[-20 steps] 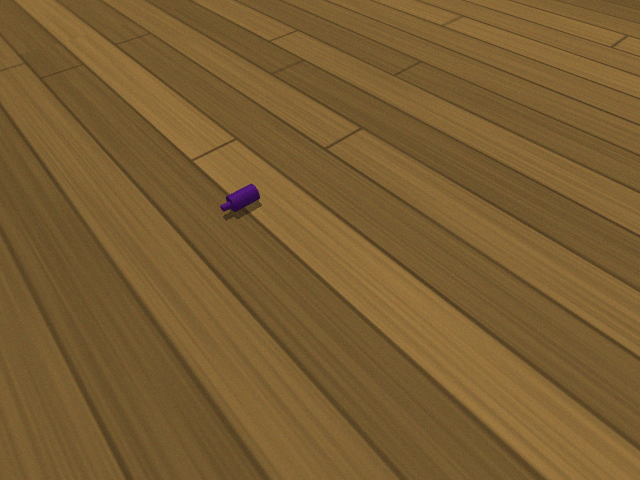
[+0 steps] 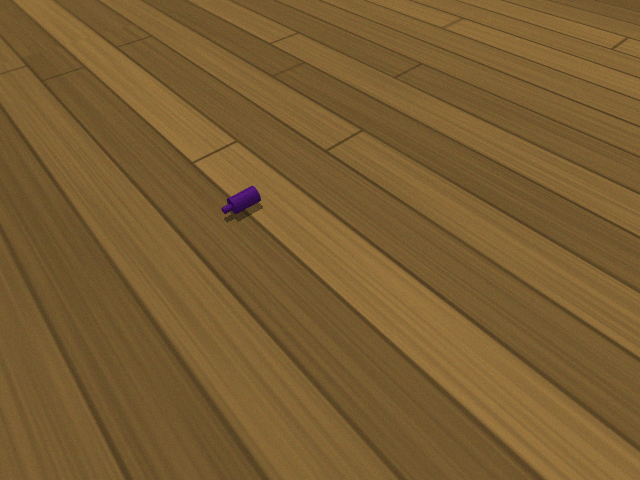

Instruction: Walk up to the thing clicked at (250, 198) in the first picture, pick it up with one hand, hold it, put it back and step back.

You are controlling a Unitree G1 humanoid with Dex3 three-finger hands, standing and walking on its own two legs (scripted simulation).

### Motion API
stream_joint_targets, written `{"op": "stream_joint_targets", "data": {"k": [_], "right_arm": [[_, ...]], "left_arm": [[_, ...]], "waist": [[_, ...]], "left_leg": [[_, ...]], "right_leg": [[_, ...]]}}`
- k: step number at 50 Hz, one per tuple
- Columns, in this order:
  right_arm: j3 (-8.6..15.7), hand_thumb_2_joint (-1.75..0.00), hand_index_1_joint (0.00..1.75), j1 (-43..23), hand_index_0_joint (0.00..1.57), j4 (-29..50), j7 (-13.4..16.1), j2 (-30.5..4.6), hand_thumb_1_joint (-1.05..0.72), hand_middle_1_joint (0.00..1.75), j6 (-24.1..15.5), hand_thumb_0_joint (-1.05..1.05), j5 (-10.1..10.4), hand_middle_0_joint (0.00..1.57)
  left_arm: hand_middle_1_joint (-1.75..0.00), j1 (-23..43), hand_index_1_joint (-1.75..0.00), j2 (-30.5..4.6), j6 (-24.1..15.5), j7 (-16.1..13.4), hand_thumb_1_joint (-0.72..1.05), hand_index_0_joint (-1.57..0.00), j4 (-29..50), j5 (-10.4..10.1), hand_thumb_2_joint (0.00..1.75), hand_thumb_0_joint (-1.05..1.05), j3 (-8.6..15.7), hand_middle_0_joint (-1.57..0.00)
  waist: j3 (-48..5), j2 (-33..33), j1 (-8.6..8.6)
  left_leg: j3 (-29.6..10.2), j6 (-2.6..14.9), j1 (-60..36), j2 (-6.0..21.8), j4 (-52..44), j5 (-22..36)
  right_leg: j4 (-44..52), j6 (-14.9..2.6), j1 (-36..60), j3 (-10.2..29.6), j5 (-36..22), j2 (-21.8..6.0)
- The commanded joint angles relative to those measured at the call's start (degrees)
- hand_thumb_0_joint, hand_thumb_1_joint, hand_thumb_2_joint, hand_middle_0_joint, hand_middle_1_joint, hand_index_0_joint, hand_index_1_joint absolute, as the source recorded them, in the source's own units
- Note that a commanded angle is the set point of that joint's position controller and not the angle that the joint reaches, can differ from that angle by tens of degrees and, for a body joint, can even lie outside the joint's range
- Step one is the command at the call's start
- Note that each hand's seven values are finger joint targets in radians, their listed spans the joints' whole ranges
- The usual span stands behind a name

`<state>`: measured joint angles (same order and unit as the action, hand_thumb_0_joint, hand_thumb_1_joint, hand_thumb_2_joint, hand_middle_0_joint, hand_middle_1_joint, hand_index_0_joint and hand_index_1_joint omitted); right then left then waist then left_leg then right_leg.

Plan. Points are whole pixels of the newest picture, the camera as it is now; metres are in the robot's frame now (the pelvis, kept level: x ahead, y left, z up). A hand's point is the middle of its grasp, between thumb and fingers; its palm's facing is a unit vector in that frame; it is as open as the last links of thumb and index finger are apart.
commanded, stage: stand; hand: left
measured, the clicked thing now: (239, 202) +1.33 +0.37 -0.74
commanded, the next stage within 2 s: walk up in 0.72 s
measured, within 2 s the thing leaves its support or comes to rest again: neither
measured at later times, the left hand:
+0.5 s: hand out of the picture +0.07 +0.25 -0.16, palm faces -0.02 -0.94 -0.33, open 7.4 cm
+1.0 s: hand out of the picture +0.06 +0.32 -0.17, palm faces +0.21 -0.92 -0.33, open 7.4 cm
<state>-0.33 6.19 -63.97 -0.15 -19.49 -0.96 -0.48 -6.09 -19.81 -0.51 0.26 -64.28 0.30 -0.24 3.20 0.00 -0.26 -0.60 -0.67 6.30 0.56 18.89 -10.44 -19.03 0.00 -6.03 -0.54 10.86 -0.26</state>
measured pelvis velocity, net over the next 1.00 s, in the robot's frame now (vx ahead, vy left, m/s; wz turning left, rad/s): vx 0.05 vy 0.03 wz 0.21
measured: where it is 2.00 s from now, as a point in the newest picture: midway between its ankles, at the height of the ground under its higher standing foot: (315, 379)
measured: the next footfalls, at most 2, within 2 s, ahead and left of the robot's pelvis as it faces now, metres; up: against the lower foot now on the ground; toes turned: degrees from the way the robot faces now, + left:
left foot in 1.04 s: +0.14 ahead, +0.19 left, +0.00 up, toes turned +18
right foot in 1.46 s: +0.48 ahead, -0.06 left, +0.00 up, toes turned +19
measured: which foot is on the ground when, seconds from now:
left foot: down 0.00-0.82, up 0.84-1.00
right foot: down 0.00-1.00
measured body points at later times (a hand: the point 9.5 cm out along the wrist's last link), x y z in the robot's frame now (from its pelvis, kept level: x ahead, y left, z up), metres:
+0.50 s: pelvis +0.00 +0.00 +0.00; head +0.01 +0.00 +0.45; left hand +0.07 +0.30 -0.13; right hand +0.08 -0.29 -0.13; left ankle +0.00 +0.13 -0.75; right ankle +0.00 -0.12 -0.75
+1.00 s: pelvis +0.05 +0.03 -0.01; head +0.06 +0.06 +0.43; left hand +0.04 +0.37 -0.14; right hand +0.19 -0.29 -0.10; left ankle +0.09 +0.17 -0.73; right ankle +0.00 -0.12 -0.75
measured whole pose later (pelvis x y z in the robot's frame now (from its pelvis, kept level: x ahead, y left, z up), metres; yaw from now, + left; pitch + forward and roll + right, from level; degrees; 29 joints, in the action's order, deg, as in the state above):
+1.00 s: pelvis +0.05 +0.03 -0.01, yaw +12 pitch -1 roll -1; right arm 5.5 14.5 -54.8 -5.0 -24.0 -2.1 -1.4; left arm -11.2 -25.8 -0.8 5.1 -53.7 3.5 6.7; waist 3.3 3.1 -3.0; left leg 3.0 0.7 23.0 4.5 39.0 -19.9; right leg -25.3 -0.5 -2.6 -11.8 21.2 -5.0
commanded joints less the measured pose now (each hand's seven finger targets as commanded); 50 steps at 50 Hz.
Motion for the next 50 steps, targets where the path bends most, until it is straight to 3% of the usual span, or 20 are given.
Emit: {"op": "stream_joint_targets", "data": {"k": [1, 10, 35, 36, 37, 38, 39, 40, 41, 42, 43, 45, 46, 47, 48, 49, 50], "right_arm": [[2.23, -0.90, 0.30, -1.97, 0.20, 3.30, 0.68, -12.37, -0.90, 0.30, -0.95, 0.00, 0.07, 0.20], [2.16, -0.90, 0.30, -2.10, 0.20, 3.35, 0.69, -12.24, -0.90, 0.30, -1.00, 0.00, 0.11, 0.20], [2.22, -0.90, 0.30, -1.90, 0.20, 3.11, 0.81, -12.76, -0.90, 0.30, -1.00, 0.00, 0.09, 0.20], [6.49, -0.90, 0.30, 2.41, 0.20, 7.19, -0.81, -19.02, -0.90, 0.30, -1.71, 0.00, 0.27, 0.20], [6.87, -0.90, 0.30, -0.10, 0.20, 8.01, -1.50, -18.91, -0.90, 0.30, -1.75, 0.00, -0.40, 0.20], [6.99, -0.90, 0.30, -2.35, 0.20, 10.12, -1.81, -18.58, -0.90, 0.30, -2.02, 0.00, -0.61, 0.20], [7.12, -0.90, 0.30, -5.11, 0.20, 12.47, -2.02, -17.10, -0.90, 0.30, -2.16, 0.00, -1.11, 0.20], [6.86, -0.90, 0.30, -8.52, 0.20, 15.19, -2.07, -14.49, -0.90, 0.30, -2.35, 0.00, -1.35, 0.20], [6.49, -0.90, 0.30, -9.13, 0.20, 16.87, -2.10, -12.30, -0.90, 0.30, -2.47, 0.00, -1.43, 0.20], [7.10, -0.90, 0.30, -6.69, 0.20, 17.22, -2.20, -14.65, -0.90, 0.30, -2.61, 0.00, -1.63, 0.20], [7.65, -0.90, 0.30, -4.06, 0.20, 16.43, -2.81, -16.55, -0.90, 0.30, -2.79, 0.00, -1.22, 0.20], [8.49, -0.90, 0.30, 0.59, 0.20, 15.83, -4.10, -16.70, -0.90, 0.30, -2.86, 0.00, -0.50, 0.20], [8.70, -0.90, 0.30, 2.89, 0.20, 15.15, -4.51, -16.50, -0.90, 0.30, -2.89, 0.00, -0.51, 0.20], [8.60, -0.90, 0.30, 4.07, 0.20, 15.06, -4.77, -16.09, -0.90, 0.30, -3.04, 0.00, -0.41, 0.20], [8.81, -0.90, 0.30, 6.44, 0.20, 14.85, -4.69, -15.43, -0.90, 0.30, -3.07, 0.00, -0.50, 0.20], [9.36, -0.90, 0.30, 10.25, 0.20, 13.74, -4.32, -14.76, -0.90, 0.30, -3.13, 0.00, -0.75, 0.20], [10.07, -0.90, 0.30, 17.43, 0.20, 11.46, -3.42, -15.43, -0.90, 0.30, -3.24, 0.00, -0.87, 0.20]], "left_arm": [[-0.30, 1.79, -0.30, -12.00, -1.48, -0.78, 0.90, -0.20, 3.36, 0.15, 0.90, 0.00, 2.35, -0.20], [-0.30, 1.75, -0.30, -12.05, -1.59, -0.78, 0.90, -0.20, 3.49, 0.12, 0.90, 0.00, 2.25, -0.20], [-0.30, 1.22, -0.30, -12.00, -1.26, -0.75, 0.90, -0.20, 3.27, 0.23, 0.90, 0.00, 2.35, -0.20], [-0.30, 0.89, -0.30, -19.33, -1.75, 1.57, 0.90, -0.20, 7.74, 1.42, 0.90, 0.00, 7.77, -0.20], [-0.30, 0.91, -0.30, -17.94, -1.60, 2.29, 0.90, -0.20, 8.11, 2.31, 0.90, 0.00, 8.11, -0.20], [-0.30, -1.06, -0.30, -17.21, -1.71, 2.88, 0.90, -0.20, 9.57, 2.57, 0.90, 0.00, 8.58, -0.20], [-0.30, -3.34, -0.30, -16.28, -1.78, 3.33, 0.90, -0.20, 9.98, 2.49, 0.90, 0.00, 8.77, -0.20], [-0.30, -7.60, -0.30, -17.40, -1.89, 3.29, 0.90, -0.20, 9.63, 2.45, 0.90, 0.00, 9.53, -0.20], [-0.30, -8.00, -0.30, -20.46, -1.93, 3.08, 0.90, -0.20, 9.76, 2.95, 0.90, 0.00, 10.77, -0.20], [-0.30, -4.30, -0.30, -21.29, -2.28, 3.10, 0.90, -0.20, 12.44, 3.13, 0.90, 0.00, 11.00, -0.20], [-0.30, -2.16, -0.30, -19.73, -2.42, 3.24, 0.90, -0.20, 13.90, 2.76, 0.90, 0.00, 10.56, -0.20], [-0.30, 0.01, -0.30, -19.29, -2.70, 3.46, 0.90, -0.20, 15.13, 3.43, 0.90, 0.00, 10.25, -0.20], [-0.30, 1.76, -0.30, -19.42, -2.67, 3.75, 0.90, -0.20, 15.87, 3.29, 0.90, 0.00, 10.36, -0.20], [-0.30, 2.05, -0.30, -19.17, -2.48, 4.15, 0.90, -0.20, 16.76, 3.33, 0.90, 0.00, 10.26, -0.20], [-0.30, 3.06, -0.30, -19.61, -2.15, 4.54, 0.90, -0.20, 17.54, 3.44, 0.90, 0.00, 10.24, -0.20], [-0.30, 4.12, -0.30, -19.22, -1.85, 4.84, 0.90, -0.20, 18.08, 3.06, 0.90, 0.00, 10.01, -0.20], [-0.30, 4.56, -0.30, -17.60, -1.54, 4.89, 0.90, -0.20, 18.69, 3.04, 0.90, 0.00, 9.55, -0.20]], "waist": [[-4.50, -0.52, 0.13], [-5.08, -0.15, 0.05], [-4.33, -0.53, 0.06], [-7.46, 2.11, -1.52], [-2.34, -0.33, -2.59], [-1.14, -0.94, -4.14], [1.04, -0.09, -6.28], [1.34, 3.94, -9.37], [0.02, 15.62, -9.87], [0.69, 11.59, -7.86], [0.79, 6.01, -5.94], [2.41, 8.01, -3.40], [2.27, 9.07, -2.35], [0.87, 9.17, -2.13], [-0.07, 9.08, -1.02], [-0.89, 6.40, 0.97], [-5.54, 1.37, 4.23]], "left_leg": [[-4.92, 2.09, -0.27, 6.61, -2.68, 6.71], [-4.77, 2.06, -1.08, 6.83, -2.31, 9.76], [-4.91, 2.07, -1.13, 6.91, -3.04, 8.13], [-11.83, 6.43, 7.36, 4.81, 0.16, -19.86], [-14.29, 6.58, 16.06, 5.84, -0.45, -24.99], [-14.60, 6.52, 19.11, 5.96, 0.97, -23.11], [-11.88, 5.01, 25.52, 3.94, 4.15, -20.16], [-3.47, 1.49, 35.67, -0.51, 10.86, -14.47], [3.13, 2.27, 40.22, -1.32, 28.25, -13.10], [1.30, 1.54, 39.15, 4.06, 32.70, -15.15], [-0.54, 1.70, 35.28, 5.26, 33.14, -13.96], [-1.26, 1.60, 31.08, 7.80, 26.70, -14.53], [-0.01, 1.58, 27.03, 7.53, 24.18, -13.64], [2.23, 1.87, 22.66, 5.87, 20.70, -11.37], [4.29, 1.69, 15.10, 4.74, 17.82, -8.39], [8.02, 1.02, 6.88, 2.11, 14.11, -3.24], [9.49, 1.08, -4.17, -0.51, 12.56, 0.05]], "right_leg": [[3.22, -1.56, -0.06, 5.28, -6.67, -7.01], [2.84, -1.50, 0.41, 5.14, -9.38, -7.15], [3.30, -1.58, 0.16, 5.23, -7.47, -7.19], [-5.27, -2.57, 4.63, 0.52, 21.77, -4.13], [-8.28, -3.50, 3.41, 1.64, 26.04, -4.43], [-8.38, -4.45, 2.28, 3.55, 25.57, -5.80], [-5.72, -5.63, 4.86, 4.80, 26.07, -7.44], [3.01, -8.17, 13.84, 8.55, 29.01, -12.05], [11.86, -12.42, 14.58, 20.26, 31.06, -23.68], [13.73, -15.58, 10.38, 23.06, 29.31, -29.54], [13.24, -15.22, 7.62, 19.54, 29.75, -27.07], [11.22, -13.43, 6.38, 10.61, 26.57, -22.91], [9.58, -11.82, 4.70, 5.36, 24.11, -20.33], [7.23, -10.46, 3.34, 1.08, 20.89, -17.45], [4.20, -9.44, -2.14, -2.54, 20.71, -16.31], [-1.06, -8.63, -6.84, -7.17, 19.65, -13.55], [-12.14, -7.41, -10.95, -10.70, 14.14, -10.94]]}}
